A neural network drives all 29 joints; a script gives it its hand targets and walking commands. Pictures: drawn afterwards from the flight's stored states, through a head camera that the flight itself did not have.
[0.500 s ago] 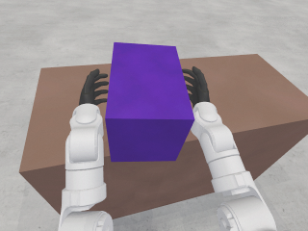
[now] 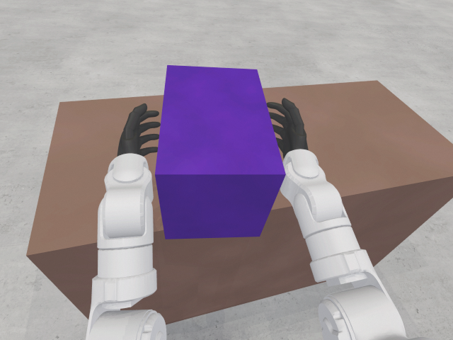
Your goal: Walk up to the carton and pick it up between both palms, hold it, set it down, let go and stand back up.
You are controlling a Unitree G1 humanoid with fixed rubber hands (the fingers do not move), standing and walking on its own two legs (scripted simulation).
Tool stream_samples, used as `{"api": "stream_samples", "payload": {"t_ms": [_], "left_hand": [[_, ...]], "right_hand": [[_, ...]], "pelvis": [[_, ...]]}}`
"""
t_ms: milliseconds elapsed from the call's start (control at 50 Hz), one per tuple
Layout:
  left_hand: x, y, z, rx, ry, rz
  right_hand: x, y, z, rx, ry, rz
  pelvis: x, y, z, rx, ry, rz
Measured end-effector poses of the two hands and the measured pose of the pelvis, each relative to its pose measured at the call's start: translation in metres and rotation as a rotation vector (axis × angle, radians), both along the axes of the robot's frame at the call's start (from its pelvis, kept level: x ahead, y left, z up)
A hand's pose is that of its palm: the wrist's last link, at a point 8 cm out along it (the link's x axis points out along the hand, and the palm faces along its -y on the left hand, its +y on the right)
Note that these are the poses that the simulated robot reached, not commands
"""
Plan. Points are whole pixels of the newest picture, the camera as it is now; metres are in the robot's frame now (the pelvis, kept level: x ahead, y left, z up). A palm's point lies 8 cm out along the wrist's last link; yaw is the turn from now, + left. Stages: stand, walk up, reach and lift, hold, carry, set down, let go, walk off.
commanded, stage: hold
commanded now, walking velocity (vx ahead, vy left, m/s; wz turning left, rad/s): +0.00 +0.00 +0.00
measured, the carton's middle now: (213, 150) +0.39 +0.01 +0.13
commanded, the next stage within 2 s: none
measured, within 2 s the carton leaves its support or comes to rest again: neither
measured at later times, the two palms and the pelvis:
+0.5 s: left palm (130, 154) +0.35 +0.14 +0.17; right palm (292, 147) +0.36 -0.12 +0.17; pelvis +0.00 +0.00 +0.00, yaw +0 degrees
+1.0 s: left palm (127, 148) +0.34 +0.14 +0.18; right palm (292, 142) +0.36 -0.12 +0.18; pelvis +0.01 -0.01 +0.00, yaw +1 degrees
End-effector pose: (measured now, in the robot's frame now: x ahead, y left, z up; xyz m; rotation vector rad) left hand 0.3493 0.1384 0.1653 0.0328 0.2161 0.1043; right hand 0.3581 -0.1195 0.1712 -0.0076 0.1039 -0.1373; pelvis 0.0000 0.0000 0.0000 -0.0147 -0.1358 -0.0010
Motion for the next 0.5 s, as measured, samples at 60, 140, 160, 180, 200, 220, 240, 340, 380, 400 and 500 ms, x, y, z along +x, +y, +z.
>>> {"api": "stream_samples", "payload": {"t_ms": [60, 140, 160, 180, 200, 220, 240, 340, 380, 400, 500], "left_hand": [[0.0002, 0.0002, 0.0007, -0.001, -0.002, 0.0], [0.0002, 0.0007, 0.0015, -0.002, -0.003, 0.001], [0.0002, 0.0008, 0.0016, -0.002, -0.003, 0.001], [0.0002, 0.001, 0.0018, -0.002, -0.003, 0.001], [0.0001, 0.0011, 0.0018, -0.002, -0.003, 0.001], [0.0001, 0.0013, 0.0019, -0.002, -0.003, 0.001], [0.0, 0.0014, 0.002, -0.002, -0.003, 0.001], [-0.0002, 0.0021, 0.0019, -0.002, -0.001, 0.0], [-0.0003, 0.0022, 0.0019, -0.001, -0.001, -0.001], [-0.0003, 0.0023, 0.0019, -0.001, -0.001, -0.001], [-0.0002, 0.0023, 0.002, 0.0, 0.0, -0.002]], "right_hand": [[0.0003, 0.0002, 0.0006, 0.001, -0.002, 0.0], [0.0004, 0.0006, 0.0012, 0.002, -0.003, 0.0], [0.0003, 0.0007, 0.0013, 0.002, -0.003, 0.0], [0.0003, 0.0009, 0.0014, 0.002, -0.003, 0.0], [0.0003, 0.001, 0.0015, 0.003, -0.003, 0.0], [0.0002, 0.0011, 0.0015, 0.003, -0.002, 0.0], [0.0001, 0.0013, 0.0016, 0.003, -0.002, 0.0], [-0.0003, 0.0019, 0.0015, 0.002, -0.001, -0.001], [-0.0004, 0.0021, 0.0014, 0.002, 0.0, -0.002], [-0.0005, 0.0021, 0.0013, 0.002, 0.0, -0.002], [-0.0007, 0.0021, 0.0011, 0.002, 0.0, -0.003]], "pelvis": [[0.0004, 0.0001, 0.0, 0.0, 0.001, 0.0], [0.0009, 0.0004, 0.0001, 0.0, 0.0, 0.0], [0.0009, 0.0006, 0.0001, 0.0, 0.0, 0.0], [0.001, 0.0007, 0.0001, 0.0, 0.0, 0.0], [0.001, 0.0008, 0.0001, 0.0, -0.001, 0.0], [0.001, 0.001, 0.0001, 0.0, -0.001, 0.0], [0.001, 0.0011, 0.0001, 0.0, -0.001, 0.0], [0.0007, 0.0018, 0.0001, 0.0, -0.002, -0.001], [0.0005, 0.0021, 0.0001, 0.0, -0.002, -0.001], [0.0004, 0.0022, 0.0001, 0.0, -0.002, -0.001], [0.0, 0.0024, 0.0001, 0.0, -0.002, -0.002]]}}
